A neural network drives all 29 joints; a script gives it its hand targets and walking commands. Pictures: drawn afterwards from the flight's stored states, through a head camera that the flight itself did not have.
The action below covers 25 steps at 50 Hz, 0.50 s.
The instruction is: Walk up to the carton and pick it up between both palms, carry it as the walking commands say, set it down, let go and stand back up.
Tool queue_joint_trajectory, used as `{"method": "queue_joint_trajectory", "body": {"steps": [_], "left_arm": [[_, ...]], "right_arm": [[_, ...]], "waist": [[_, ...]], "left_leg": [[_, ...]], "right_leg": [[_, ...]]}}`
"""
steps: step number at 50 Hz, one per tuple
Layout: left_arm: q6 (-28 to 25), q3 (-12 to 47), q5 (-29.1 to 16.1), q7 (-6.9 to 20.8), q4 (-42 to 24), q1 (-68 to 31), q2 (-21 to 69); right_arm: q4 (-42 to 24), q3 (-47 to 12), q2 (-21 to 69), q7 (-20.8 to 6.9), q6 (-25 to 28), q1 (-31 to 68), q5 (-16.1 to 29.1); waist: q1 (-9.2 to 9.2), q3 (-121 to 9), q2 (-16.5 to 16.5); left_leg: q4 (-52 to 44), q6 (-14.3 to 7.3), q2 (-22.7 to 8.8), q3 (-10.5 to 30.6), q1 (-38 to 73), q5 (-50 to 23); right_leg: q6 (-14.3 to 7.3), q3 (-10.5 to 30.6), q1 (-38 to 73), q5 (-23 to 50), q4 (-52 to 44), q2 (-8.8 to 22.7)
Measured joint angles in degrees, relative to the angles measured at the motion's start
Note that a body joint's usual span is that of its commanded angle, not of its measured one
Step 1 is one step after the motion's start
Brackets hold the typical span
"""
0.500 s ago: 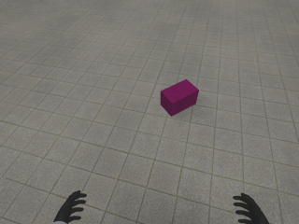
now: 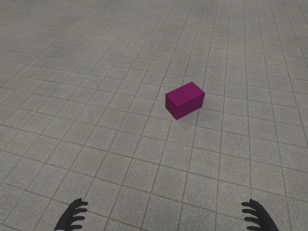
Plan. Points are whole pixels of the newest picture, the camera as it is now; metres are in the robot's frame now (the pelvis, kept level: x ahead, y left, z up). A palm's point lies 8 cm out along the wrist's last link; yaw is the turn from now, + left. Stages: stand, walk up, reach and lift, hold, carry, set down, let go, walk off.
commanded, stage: stand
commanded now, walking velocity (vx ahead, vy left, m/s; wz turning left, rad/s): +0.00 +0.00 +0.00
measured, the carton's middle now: (184, 100) +1.17 -0.16 -0.67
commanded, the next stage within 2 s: walk up in 0.24 s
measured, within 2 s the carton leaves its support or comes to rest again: neither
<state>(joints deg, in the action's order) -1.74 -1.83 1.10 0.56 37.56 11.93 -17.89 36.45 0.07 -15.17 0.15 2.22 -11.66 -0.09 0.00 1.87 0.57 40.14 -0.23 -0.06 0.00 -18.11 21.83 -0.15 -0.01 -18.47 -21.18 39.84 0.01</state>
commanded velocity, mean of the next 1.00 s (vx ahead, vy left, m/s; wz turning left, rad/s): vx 0.30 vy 0.02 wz -0.05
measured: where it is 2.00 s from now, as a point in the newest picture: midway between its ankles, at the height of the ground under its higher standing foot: (169, 174)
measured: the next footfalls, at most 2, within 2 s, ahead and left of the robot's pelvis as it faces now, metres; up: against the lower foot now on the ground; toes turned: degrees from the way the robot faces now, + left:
left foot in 1.16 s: +0.40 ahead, +0.12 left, +0.00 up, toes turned -1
right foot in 1.48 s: +0.43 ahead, -0.16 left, +0.00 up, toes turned -10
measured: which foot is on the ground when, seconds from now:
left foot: down 0.00-0.68, up 0.70-1.00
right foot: down 0.00-1.00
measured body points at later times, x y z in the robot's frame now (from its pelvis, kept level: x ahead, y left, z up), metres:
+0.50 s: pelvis +0.00 +0.00 +0.00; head +0.01 -0.01 +0.45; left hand +0.14 +0.28 -0.09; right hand +0.14 -0.26 -0.10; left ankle -0.01 +0.12 -0.72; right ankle -0.01 -0.12 -0.71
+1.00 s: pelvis +0.15 -0.05 +0.03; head +0.18 -0.09 +0.48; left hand +0.12 +0.23 -0.07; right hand +0.26 -0.30 -0.11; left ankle +0.29 +0.12 -0.64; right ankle +0.05 -0.16 -0.72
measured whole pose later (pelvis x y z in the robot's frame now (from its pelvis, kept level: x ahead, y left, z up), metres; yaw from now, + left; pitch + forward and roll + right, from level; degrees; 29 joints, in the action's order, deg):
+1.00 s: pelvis +0.15 -0.05 +0.03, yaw -3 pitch +3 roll +3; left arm -2.4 0.2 1.1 0.5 47.5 31.9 -15.2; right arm 42.3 0.4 -15.9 -4.1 -0.5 -11.8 -0.1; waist 0.2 0.0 2.8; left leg 49.3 0.0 -3.4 -0.1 -39.5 11.1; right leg -0.1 0.8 -1.8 -17.3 16.4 3.2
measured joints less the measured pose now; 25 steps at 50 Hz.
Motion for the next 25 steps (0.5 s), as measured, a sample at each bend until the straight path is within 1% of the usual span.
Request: {"method": "queue_joint_trajectory", "body": {"steps": [6, 14, 22, 23, 25], "left_arm": [[-0.01, 0.00, 0.00, -0.19, 0.18, -0.05, -0.13], [0.00, 0.00, 0.00, 0.00, 0.85, -0.05, -0.36], [-0.10, 0.05, 0.00, -0.45, 1.30, -0.15, -0.39], [0.60, -0.06, 0.00, 0.06, 1.39, -0.27, -0.39], [2.18, 0.05, 0.00, 1.45, 1.70, -0.29, -0.04]], "right_arm": [[0.40, 0.00, -0.10, 0.00, 0.08, 0.00, 0.00], [0.68, 0.00, -0.47, 0.07, 0.03, 0.00, 0.00], [1.94, 0.00, -0.71, 0.01, 0.02, 0.00, 0.00], [2.09, 0.01, -0.72, 0.19, -0.59, -0.11, 0.00], [2.37, -0.01, -0.73, 0.17, -2.25, -0.69, 0.00]], "waist": [[0.00, -0.05, 0.09], [0.00, -0.04, 1.00], [0.00, -0.07, 0.75], [-0.01, -0.08, 0.66], [-0.07, -0.06, 1.18]], "left_leg": [[0.00, 0.00, 0.00, 0.00, 0.09, -0.10], [0.00, 0.00, 0.00, 0.00, 0.08, -0.16], [-0.01, -0.01, 0.00, 0.00, -0.06, -0.21], [-0.11, -0.01, -0.01, 0.01, 0.12, -0.17], [-0.64, -0.02, -0.56, 0.06, 1.19, 0.15]], "right_leg": [[-0.01, 0.00, 0.00, 0.03, 0.19, 0.00], [-0.03, 0.00, 0.00, 0.02, 0.18, 0.00], [-0.04, 0.00, 0.00, 0.26, -0.12, 0.00], [-0.07, -0.01, 0.00, -0.56, 0.23, -0.01], [-0.08, -0.35, -1.06, -2.85, 4.94, -0.04]]}}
